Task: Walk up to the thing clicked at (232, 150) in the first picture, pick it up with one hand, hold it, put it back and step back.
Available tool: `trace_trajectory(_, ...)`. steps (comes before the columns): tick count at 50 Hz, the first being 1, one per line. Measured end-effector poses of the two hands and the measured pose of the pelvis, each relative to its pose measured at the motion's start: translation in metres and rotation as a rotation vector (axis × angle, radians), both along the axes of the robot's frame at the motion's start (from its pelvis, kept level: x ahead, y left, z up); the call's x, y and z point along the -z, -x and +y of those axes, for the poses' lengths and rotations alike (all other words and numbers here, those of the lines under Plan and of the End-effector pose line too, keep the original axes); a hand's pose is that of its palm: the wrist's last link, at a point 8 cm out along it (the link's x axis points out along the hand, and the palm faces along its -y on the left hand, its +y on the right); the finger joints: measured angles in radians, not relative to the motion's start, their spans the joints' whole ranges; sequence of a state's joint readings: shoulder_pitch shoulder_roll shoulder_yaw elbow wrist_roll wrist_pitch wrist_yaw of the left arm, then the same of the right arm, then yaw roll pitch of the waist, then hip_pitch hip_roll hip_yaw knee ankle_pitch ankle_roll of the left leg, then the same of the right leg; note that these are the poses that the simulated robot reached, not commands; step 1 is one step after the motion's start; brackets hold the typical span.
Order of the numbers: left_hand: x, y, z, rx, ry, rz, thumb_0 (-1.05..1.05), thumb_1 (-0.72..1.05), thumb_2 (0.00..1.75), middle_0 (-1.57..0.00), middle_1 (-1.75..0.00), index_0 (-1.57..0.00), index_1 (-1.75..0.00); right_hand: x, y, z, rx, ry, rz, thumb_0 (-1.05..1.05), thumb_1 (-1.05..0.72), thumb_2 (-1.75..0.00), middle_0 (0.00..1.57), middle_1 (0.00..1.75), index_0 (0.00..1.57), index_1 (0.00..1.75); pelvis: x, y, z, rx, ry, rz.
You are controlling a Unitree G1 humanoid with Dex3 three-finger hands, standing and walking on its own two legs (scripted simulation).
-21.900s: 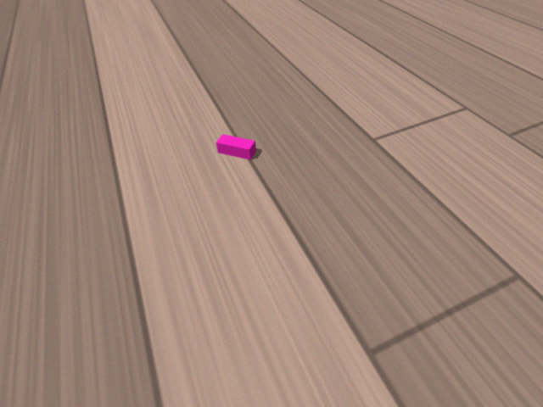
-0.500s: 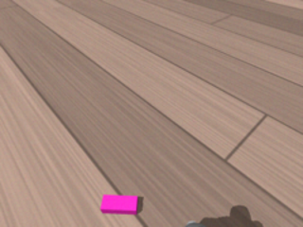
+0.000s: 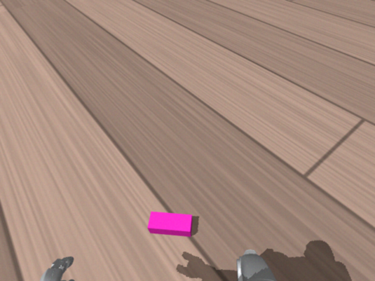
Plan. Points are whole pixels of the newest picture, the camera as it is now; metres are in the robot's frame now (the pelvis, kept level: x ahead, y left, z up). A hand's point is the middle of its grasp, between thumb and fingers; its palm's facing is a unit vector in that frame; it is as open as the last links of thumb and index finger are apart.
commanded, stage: walk up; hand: left
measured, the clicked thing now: (170, 224) +0.50 +0.18 -0.69
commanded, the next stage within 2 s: stand in 1.64 s
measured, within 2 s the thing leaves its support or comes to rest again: neither
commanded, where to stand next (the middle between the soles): +0.09 -0.03 m, yaw -4 degrees
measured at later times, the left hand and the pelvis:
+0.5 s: hand out of the picture +0.03 +0.23 -0.12, palm faces -0.10 -0.92 -0.37, open 7.4 cm; pelvis -0.05 -0.02 +0.03, yaw -4 degrees
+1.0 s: hand out of the picture +0.04 +0.22 -0.10, palm faces -0.11 -0.94 -0.33, open 7.4 cm; pelvis -0.06 -0.02 +0.05, yaw -5 degrees
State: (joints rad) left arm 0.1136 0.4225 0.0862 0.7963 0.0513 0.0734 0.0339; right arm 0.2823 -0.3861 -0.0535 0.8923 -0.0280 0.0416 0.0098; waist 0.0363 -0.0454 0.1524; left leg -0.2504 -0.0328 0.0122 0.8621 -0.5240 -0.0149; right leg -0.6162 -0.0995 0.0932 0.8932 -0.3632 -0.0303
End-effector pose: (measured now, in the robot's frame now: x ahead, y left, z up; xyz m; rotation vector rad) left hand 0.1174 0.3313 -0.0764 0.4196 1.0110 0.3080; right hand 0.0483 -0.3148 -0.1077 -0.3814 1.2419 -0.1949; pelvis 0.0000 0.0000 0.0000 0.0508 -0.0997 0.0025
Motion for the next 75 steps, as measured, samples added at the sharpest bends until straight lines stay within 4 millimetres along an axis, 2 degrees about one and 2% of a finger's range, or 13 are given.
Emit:
trace_trajectory(3, 0.005, 0.015, -0.002, -0.022, 0.062, 0.042, 0.01, 0.9, 0.9, -0.2, -0.3, -0.21, -0.3, -0.023, 0.032, -0.001, 0.038, 0.044, 0.03, 0.0, -0.9, -0.9, 0.21, 0.3, 0.21, 0.3, -0.013, 0.004, 0.002, -0.032, 0.064, 0.003)
trace_trajectory(5, 0.008, 0.026, -0.004, -0.03, 0.096, 0.062, 0.01, 0.9, 0.9, -0.2, -0.3, -0.21, -0.3, -0.039, 0.043, -0.004, 0.044, 0.074, 0.056, 0.0, -0.9, -0.9, 0.21, 0.3, 0.21, 0.3, -0.022, 0.01, 0.0, -0.03, 0.071, 0.02)
trace_trajectory(10, 0.019, 0.068, -0.016, -0.018, 0.14, 0.192, 0.01, 0.9, 0.9, -0.2, -0.3, -0.2, -0.3, -0.064, 0.043, -0.021, 0.035, 0.125, 0.026, 0.0, -0.9, -0.9, 0.21, 0.3, 0.21, 0.3, -0.032, 0.028, -0.005, 0.007, 0.069, 0.061)
trace_trajectory(13, 0.024, 0.088, -0.026, 0.011, 0.144, 0.268, 0.01, 0.9, 0.9, -0.2, -0.3, -0.2, -0.3, -0.065, 0.036, -0.034, 0.024, 0.143, -0.025, 0.0, -0.9, -0.9, 0.21, 0.3, 0.21, 0.3, -0.03, 0.037, -0.009, 0.039, 0.06, 0.078)
trace_trajectory(18, 0.023, 0.1, -0.046, 0.049, 0.124, 0.279, 0.01, 0.9, 0.9, -0.2, -0.3, -0.21, -0.3, -0.047, 0.031, -0.05, 0.037, 0.12, -0.082, 0.0, -0.9, -0.9, 0.2, 0.3, 0.21, 0.3, -0.022, 0.048, -0.019, 0.061, 0.101, 0.053)
trace_trajectory(22, 0.009, 0.097, -0.056, 0.072, 0.121, 0.226, 0.01, 0.9, 0.9, -0.2, -0.3, -0.21, -0.3, -0.038, 0.031, -0.036, 0.057, 0.051, -0.114, 0.0, -0.9, -0.9, 0.2, 0.3, 0.2, 0.3, -0.028, 0.051, -0.023, 0.079, 0.056, 0.049)
trace_trajectory(26, 0.0, 0.085, -0.057, 0.091, 0.112, 0.159, 0.01, 0.9, 0.9, -0.21, -0.3, -0.21, -0.3, -0.029, 0.033, -0.019, 0.058, -0.008, -0.144, 0.0, -0.9, -0.9, 0.2, 0.3, 0.21, 0.3, -0.029, 0.057, -0.019, 0.069, 0.054, 0.048)
trace_trajectory(32, -0.009, 0.066, -0.054, 0.102, 0.114, 0.077, 0.01, 0.9, 0.9, -0.2, -0.3, -0.21, -0.3, -0.027, 0.054, 0.004, 0.057, -0.062, -0.138, 0.0, -0.9, -0.9, 0.21, 0.3, 0.21, 0.3, -0.033, 0.067, -0.017, 0.082, 0.034, 0.033)
trace_trajectory(41, -0.018, 0.075, -0.06, 0.113, 0.127, 0.102, 0.01, 0.9, 0.9, -0.2, -0.3, -0.21, -0.3, -0.035, 0.079, -0.01, 0.091, -0.056, -0.091, 0.0, -0.9, -0.9, 0.21, 0.3, 0.21, 0.3, -0.044, 0.072, -0.022, 0.085, 0.044, 0.041)
trace_trajectory(50, -0.012, 0.081, -0.063, 0.095, 0.154, 0.183, 0.01, 0.9, 0.9, -0.2, -0.3, -0.21, -0.3, -0.044, 0.091, -0.018, 0.126, -0.02, -0.017, 0.0, -0.9, -0.9, 0.2, 0.3, 0.21, 0.3, -0.052, 0.063, -0.019, 0.09, 0.048, 0.055)
trace_trajectory(55, -0.008, 0.071, -0.063, 0.092, 0.172, 0.186, 0.01, 0.9, 0.9, -0.2, -0.3, -0.21, -0.3, -0.048, 0.085, -0.011, 0.131, -0.016, -0.009, 0.0, -0.9, -0.9, 0.2, 0.3, 0.21, 0.3, -0.054, 0.057, -0.015, 0.094, 0.051, 0.056)
trace_trajectory(64, -0.009, 0.053, -0.061, 0.097, 0.177, 0.179, 0.01, 0.9, 0.9, -0.2, -0.3, -0.21, -0.3, -0.051, 0.056, 0.002, 0.127, -0.032, -0.056, 0.0, -0.9, -0.9, 0.2, 0.3, 0.21, 0.3, -0.057, 0.05, -0.01, 0.098, 0.051, 0.06)
trace_trajectory(75, -0.016, 0.053, -0.053, 0.08, 0.147, 0.201, 0.01, 0.9, 0.9, -0.2, -0.3, -0.2, -0.3, -0.049, 0.031, 0.008, 0.122, -0.059, -0.089, 0.0, -0.9, -0.9, 0.2, 0.3, 0.21, 0.3, -0.059, 0.043, -0.009, 0.1, 0.047, 0.063)
